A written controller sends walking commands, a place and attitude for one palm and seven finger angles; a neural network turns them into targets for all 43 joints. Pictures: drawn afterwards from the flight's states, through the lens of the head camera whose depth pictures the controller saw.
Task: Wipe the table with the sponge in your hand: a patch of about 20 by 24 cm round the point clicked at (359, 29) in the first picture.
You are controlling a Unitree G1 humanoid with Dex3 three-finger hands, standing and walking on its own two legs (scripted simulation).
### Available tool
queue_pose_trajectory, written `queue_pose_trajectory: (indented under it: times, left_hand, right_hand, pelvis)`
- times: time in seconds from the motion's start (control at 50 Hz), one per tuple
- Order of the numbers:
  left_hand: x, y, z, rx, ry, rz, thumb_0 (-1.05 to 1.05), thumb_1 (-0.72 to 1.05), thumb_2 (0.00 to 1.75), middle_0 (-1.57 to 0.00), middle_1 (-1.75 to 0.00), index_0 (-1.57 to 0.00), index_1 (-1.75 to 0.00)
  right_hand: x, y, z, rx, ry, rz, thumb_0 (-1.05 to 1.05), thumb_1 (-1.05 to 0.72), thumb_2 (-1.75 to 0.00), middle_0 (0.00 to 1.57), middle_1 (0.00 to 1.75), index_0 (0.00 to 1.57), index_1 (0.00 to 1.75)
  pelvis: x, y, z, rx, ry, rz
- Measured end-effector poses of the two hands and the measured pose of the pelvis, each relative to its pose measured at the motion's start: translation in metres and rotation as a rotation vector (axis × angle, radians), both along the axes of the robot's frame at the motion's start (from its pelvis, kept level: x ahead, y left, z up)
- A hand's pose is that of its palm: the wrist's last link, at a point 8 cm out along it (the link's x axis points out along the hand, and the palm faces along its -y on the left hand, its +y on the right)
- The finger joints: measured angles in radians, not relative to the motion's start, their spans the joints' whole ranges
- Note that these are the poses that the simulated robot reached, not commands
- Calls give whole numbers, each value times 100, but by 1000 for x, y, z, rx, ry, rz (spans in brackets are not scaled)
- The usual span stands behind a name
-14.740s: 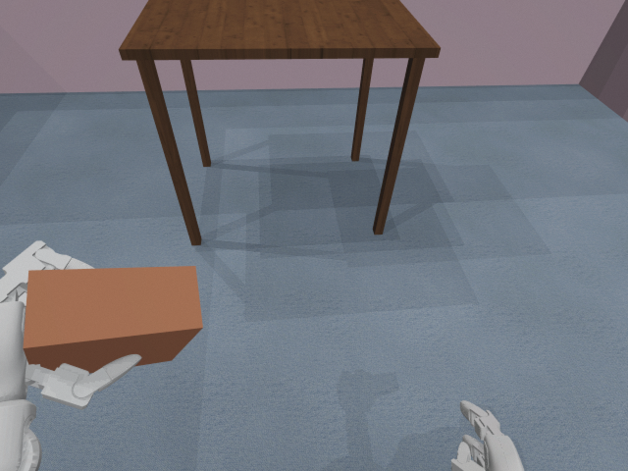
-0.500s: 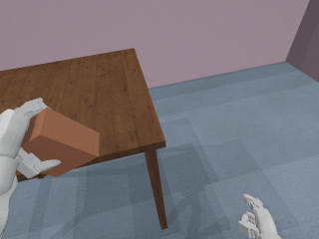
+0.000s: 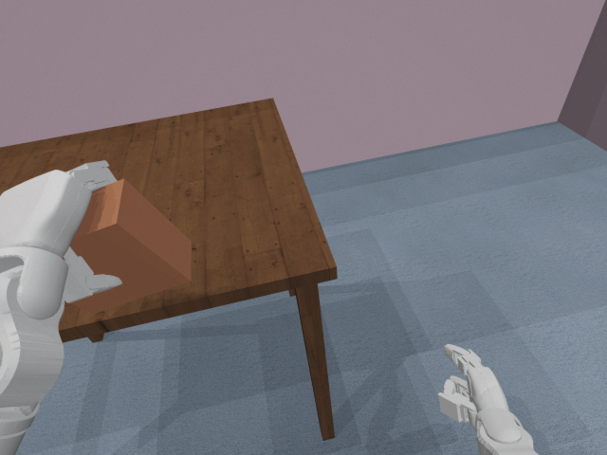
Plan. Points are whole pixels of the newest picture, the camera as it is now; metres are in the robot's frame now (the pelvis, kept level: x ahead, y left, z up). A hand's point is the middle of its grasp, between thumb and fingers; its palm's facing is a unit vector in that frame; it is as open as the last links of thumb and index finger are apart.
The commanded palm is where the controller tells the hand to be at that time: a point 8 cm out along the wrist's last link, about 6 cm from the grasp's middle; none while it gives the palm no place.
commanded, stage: turn the palm down, sponge in hand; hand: left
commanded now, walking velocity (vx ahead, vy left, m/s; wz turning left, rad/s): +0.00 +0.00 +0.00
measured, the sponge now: (120, 261) +0.25 +0.27 +0.17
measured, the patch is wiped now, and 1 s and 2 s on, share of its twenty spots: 0.00 0.00 0.00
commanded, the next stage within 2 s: move the sponge above the wiping area in 0.76 s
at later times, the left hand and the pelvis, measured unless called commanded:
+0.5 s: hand (89, 230) +0.24 +0.27 +0.23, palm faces +0.29 -0.03 -0.96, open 10.4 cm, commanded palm +0.18 +0.27 +0.30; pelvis -0.01 -0.01 +0.00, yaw +0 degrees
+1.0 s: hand (98, 231) +0.25 +0.27 +0.23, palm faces +0.27 -0.01 -0.96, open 10.4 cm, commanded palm +0.19 +0.27 +0.30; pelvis +0.00 -0.02 +0.00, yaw +0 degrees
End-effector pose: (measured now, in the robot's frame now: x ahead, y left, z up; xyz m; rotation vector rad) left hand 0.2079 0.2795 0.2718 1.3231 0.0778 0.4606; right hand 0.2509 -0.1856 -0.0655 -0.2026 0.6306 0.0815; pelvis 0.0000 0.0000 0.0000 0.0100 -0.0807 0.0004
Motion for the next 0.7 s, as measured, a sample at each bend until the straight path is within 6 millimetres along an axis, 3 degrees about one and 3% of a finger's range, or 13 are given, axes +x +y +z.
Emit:
queue_pose_trajectory:
  times: [0.3, 0.7]
  left_hand:
    - [2, -6, 15, 111, 7, 37, -1, -51, 102, -70, -134, -71, -134]
    - [2, -22, 11, 132, -27, 44, -1, -51, 102, -70, -134, -71, -134]
  right_hand:
    - [-6, 11, -5, 41, 32, 37, 1, -91, -90, 20, 30, 20, 30]
    - [-4, -10, -5, 38, 21, 16, 1, -91, -90, 20, 30, 20, 30]
  pelvis:
    - [-7, -2, 0, 6, 6, -2]
    - [-6, -15, -1, 11, -6, -4]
